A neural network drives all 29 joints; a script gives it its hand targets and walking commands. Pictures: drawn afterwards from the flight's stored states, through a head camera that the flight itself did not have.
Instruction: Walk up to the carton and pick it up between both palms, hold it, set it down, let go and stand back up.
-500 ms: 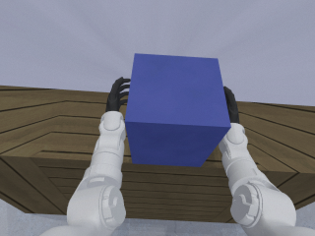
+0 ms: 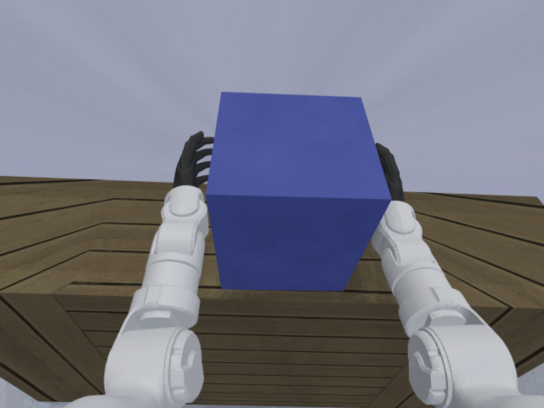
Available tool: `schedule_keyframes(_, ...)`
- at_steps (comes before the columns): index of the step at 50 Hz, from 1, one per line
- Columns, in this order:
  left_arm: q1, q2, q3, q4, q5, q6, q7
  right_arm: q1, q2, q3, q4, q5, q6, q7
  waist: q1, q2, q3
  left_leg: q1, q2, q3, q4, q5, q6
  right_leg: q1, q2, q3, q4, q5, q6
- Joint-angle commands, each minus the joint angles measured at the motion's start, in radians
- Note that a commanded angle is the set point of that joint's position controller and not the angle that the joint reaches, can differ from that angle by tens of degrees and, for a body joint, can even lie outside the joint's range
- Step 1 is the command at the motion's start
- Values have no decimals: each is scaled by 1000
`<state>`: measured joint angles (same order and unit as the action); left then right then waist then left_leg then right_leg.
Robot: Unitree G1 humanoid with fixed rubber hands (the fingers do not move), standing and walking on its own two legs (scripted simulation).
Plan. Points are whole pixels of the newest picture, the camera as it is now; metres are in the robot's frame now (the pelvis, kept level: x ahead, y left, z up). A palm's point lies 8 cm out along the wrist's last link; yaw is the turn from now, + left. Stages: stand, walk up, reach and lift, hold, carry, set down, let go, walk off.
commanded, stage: reach and lift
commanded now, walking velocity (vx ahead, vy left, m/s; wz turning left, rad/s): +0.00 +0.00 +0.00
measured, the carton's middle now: (287, 199) +0.41 -0.01 +0.11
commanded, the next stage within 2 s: hold in 1.78 s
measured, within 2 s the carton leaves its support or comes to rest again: neither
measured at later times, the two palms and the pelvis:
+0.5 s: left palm (171, 180) +0.37 +0.16 +0.18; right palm (387, 199) +0.36 -0.14 +0.16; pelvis -0.02 +0.01 +0.00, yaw +0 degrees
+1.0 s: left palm (167, 165) +0.36 +0.16 +0.21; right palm (399, 174) +0.36 -0.14 +0.21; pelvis -0.02 +0.01 +0.00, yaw +1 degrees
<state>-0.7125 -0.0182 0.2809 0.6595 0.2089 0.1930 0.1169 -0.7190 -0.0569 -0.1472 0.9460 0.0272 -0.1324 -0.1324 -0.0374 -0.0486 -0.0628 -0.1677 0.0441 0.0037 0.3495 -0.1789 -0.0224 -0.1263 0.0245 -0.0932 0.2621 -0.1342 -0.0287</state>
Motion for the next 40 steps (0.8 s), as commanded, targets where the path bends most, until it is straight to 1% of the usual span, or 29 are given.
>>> schedule_keyframes(1,-633,-597,-363,-226,-7,94,-208,-791,540,319,-364,39,51,75,-35,13,-363,99,-87,23,-34,273,9,351,-5,40,43,443,85)
schedule_keyframes(4,-650,-605,-399,-304,-28,154,-224,-836,538,330,-461,73,76,68,-51,43,-379,156,-89,15,-20,300,-3,321,1,23,39,401,81)
schedule_keyframes(7,-654,-607,-421,-329,-34,205,-225,-867,523,332,-522,88,106,67,-56,67,-377,194,-85,6,-8,304,-13,266,8,12,26,326,72)
schedule_keyframes(9,-645,-603,-429,-348,-35,231,-221,-859,513,328,-527,96,127,73,-60,74,-369,216,-79,2,-7,297,-17,223,12,2,18,269,64)
schedule_keyframes(10,-650,-602,-434,-355,-40,243,-217,-865,508,323,-531,98,134,76,-58,86,-367,218,-75,1,-7,292,-20,207,15,-1,14,235,60)
schedule_keyframes(14,-680,-610,-451,-364,-56,282,-202,-909,493,300,-537,100,162,93,-58,104,-368,240,-60,-5,-14,239,-23,137,20,-11,-1,110,45)
schedule_keyframes(15,-687,-613,-454,-364,-63,289,-198,-928,498,299,-545,101,166,96,-59,101,-378,238,-59,-6,-14,225,-21,128,20,-9,0,95,44)
schedule_keyframes(17,-703,-618,-464,-369,-80,298,-190,-954,506,305,-561,107,176,102,-49,98,-408,238,-54,-7,-15,213,-16,120,21,-8,2,79,41)
schedule_keyframes(19,-717,-628,-468,-356,-92,309,-183,-988,513,305,-569,110,189,105,-48,101,-423,230,-54,-7,-17,187,-14,116,21,-6,4,58,41)
schedule_keyframes(23,-762,-638,-470,-344,-116,324,-174,-1036,540,312,-570,119,218,107,-49,83,-449,212,-54,-6,-22,146,0,107,18,4,6,51,44)
schedule_keyframes(25,-777,-644,-477,-354,-124,328,-170,-1047,551,320,-567,128,232,105,-53,85,-477,222,-56,-7,-14,166,-2,115,21,8,11,73,46)
schedule_keyframes(26,-776,-644,-474,-353,-122,335,-170,-1047,556,329,-565,136,242,103,-49,85,-474,221,-59,-8,-11,176,-1,120,22,12,10,84,47)
schedule_keyframes(27,-779,-641,-472,-358,-124,340,-170,-1037,562,330,-551,145,254,100,-55,88,-468,220,-61,-8,-8,185,-1,127,22,15,12,99,50)
schedule_keyframes(30,-778,-626,-458,-369,-120,357,-176,-1022,571,346,-544,171,289,89,-56,81,-462,218,-69,-7,-4,205,-3,163,25,24,11,137,59)
schedule_keyframes(31,-781,-625,-457,-373,-119,363,-179,-1024,574,350,-546,179,299,84,-61,83,-455,212,-74,-7,-5,206,-2,175,24,25,12,143,61)
schedule_keyframes(33,-769,-609,-432,-352,-108,377,-188,-1018,574,350,-530,190,321,75,-62,67,-409,198,-78,-6,-11,197,2,188,24,27,9,152,66)
schedule_keyframes(35,-762,-596,-414,-355,-100,391,-199,-1007,577,355,-527,208,342,67,-63,65,-384,186,-84,-6,-20,184,6,208,21,35,7,158,71)
schedule_keyframes(38,-784,-586,-415,-391,-101,403,-205,-1015,591,372,-542,235,364,58,-67,66,-382,185,-90,-4,-14,212,3,226,26,33,13,190,77)
schedule_keyframes(40,-804,-595,-432,-425,-115,409,-205,-1033,604,389,-582,260,376,53,-71,74,-409,198,-92,-8,-5,238,-2,230,30,30,19,210,77)
